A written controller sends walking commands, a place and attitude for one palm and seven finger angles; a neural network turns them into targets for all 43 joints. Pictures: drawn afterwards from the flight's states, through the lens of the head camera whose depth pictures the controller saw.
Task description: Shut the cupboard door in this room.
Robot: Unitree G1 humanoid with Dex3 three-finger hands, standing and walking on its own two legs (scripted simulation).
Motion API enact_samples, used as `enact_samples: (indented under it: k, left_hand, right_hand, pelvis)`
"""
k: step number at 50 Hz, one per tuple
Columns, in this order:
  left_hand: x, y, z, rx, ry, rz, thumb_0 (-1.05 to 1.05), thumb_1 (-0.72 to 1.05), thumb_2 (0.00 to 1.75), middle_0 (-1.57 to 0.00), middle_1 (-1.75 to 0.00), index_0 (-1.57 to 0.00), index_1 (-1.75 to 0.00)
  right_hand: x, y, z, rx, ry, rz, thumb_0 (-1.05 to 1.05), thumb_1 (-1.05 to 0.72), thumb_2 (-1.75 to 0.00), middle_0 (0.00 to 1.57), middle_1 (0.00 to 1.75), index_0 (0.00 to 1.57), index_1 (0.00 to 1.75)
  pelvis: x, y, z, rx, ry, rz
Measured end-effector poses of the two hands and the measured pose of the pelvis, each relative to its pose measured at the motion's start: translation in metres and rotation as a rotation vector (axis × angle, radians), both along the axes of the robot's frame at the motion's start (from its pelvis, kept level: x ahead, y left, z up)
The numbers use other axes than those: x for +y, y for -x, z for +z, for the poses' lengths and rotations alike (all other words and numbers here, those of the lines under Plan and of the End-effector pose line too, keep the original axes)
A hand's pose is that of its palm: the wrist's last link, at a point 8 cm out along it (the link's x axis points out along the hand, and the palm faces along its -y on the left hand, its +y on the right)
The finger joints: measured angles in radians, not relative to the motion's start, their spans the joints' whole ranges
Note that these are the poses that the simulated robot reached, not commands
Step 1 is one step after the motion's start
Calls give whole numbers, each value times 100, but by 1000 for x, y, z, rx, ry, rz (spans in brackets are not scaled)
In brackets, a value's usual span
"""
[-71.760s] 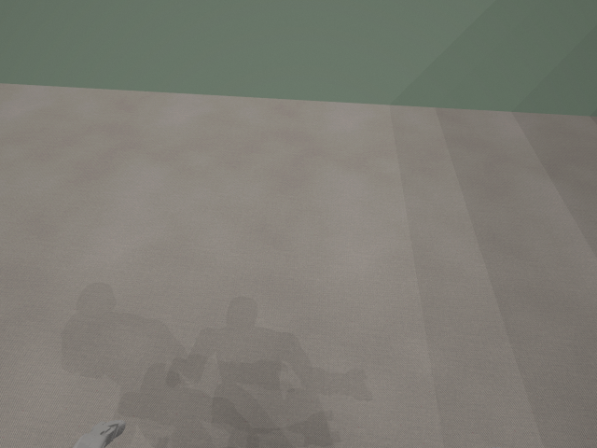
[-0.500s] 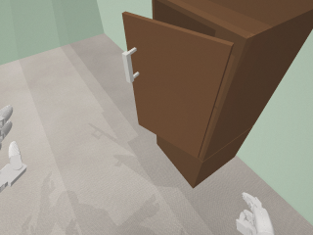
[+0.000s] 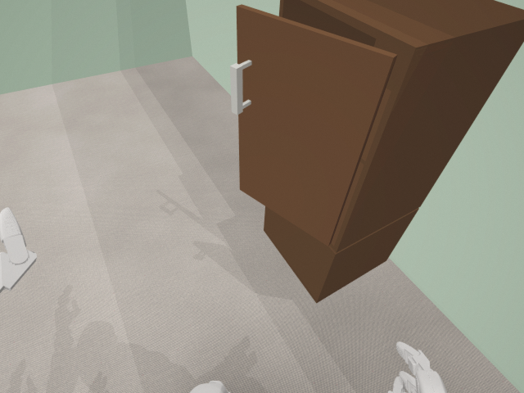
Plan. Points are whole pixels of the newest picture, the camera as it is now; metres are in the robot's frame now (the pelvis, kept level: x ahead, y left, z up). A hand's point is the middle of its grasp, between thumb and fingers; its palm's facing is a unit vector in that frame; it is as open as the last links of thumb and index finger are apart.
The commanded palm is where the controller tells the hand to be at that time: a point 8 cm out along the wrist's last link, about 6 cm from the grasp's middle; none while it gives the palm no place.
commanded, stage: step back with the hand held close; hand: left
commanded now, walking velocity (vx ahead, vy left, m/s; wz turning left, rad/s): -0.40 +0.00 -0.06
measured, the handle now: (242, 87) +0.78 +0.11 +0.07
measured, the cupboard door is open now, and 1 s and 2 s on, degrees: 20 20 20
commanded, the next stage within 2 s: stop stepping back and stand still in 0.24 s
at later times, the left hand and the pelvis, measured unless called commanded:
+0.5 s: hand out of the picture +0.00 +0.30 +0.19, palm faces +0.63 -0.65 -0.43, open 7.4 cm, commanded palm -0.02 +0.31 +0.20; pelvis -0.12 +0.00 +0.00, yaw +6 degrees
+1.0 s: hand out of the picture +0.03 +0.28 +0.18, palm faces +0.44 -0.77 -0.47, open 7.4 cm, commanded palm -0.04 +0.32 +0.20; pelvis -0.17 +0.02 +0.01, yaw +1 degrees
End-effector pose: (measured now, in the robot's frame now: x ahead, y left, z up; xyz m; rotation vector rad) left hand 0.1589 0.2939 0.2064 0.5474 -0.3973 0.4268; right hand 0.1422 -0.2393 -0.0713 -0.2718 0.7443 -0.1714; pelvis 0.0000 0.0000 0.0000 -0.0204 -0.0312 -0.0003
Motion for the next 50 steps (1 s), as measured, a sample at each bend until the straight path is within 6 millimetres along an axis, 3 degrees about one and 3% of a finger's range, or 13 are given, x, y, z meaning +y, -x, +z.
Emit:
enact_samples:
  k: [12,15,20,23,26,32,38,46,50]
  left_hand:
    - [8,47,4,25,-87,-38,1,89,90,-21,-30,-21,-30]
    - [7,78,9,-8,-128,-24,1,89,90,-21,-30,-21,-30]
    - [9,153,4,5,-117,97,1,89,90,-21,-30,-21,-30]
    - [19,191,-3,64,-33,186,1,88,90,-21,-30,-21,-30]
    - [33,212,-5,42,39,249,1,88,90,-21,-30,-21,-30]
    - [60,211,-11,-70,137,252,1,89,90,-21,-30,-20,-30]
    - [46,198,2,-14,81,119,1,89,90,-20,-30,-20,-30]
    - [23,173,-6,99,19,30,1,89,90,-21,-30,-20,-30]
    - [24,171,-12,161,23,34,1,89,90,-21,-30,-21,-30]
  right_hand:
    - [-3,63,-5,-2,4,-47,1,-90,-90,21,30,20,30]
    - [0,74,-12,2,-7,-14,1,-90,-90,21,30,20,30]
    - [6,79,-23,16,-33,79,1,-90,-90,21,30,20,30]
    - [15,85,-14,44,-27,133,1,-90,-90,21,30,20,30]
    - [27,92,3,11,-3,167,1,-90,-90,21,30,20,30]
    - [49,108,18,-91,24,188,1,-90,-90,21,30,20,30]
    - [61,148,26,-132,-75,107,1,-90,-90,21,30,20,30]
    - [30,197,-7,51,-77,1,1,-90,-90,21,30,21,30]
    - [10,216,-9,146,-46,-56,1,-90,-90,21,30,20,30]
  pelvis:
    - [4,60,-5,-9,31,27]
    - [-4,74,-12,-9,47,102]
    - [-12,105,-17,-11,26,148]
    - [-5,117,-4,1,-15,118]
    - [3,128,6,22,-40,112]
    - [20,164,3,4,-39,136]
    - [23,173,12,-5,-23,65]
    - [14,176,8,26,-13,30]
    - [16,174,14,32,-31,14]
